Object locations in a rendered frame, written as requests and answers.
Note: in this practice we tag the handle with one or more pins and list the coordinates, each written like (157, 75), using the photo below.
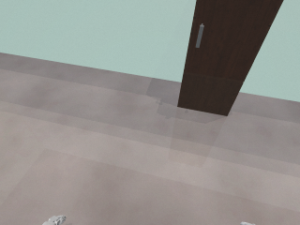
(200, 34)

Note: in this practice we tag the cupboard door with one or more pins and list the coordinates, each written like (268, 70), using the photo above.
(232, 33)

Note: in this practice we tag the robot left hand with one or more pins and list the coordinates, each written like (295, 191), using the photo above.
(55, 220)

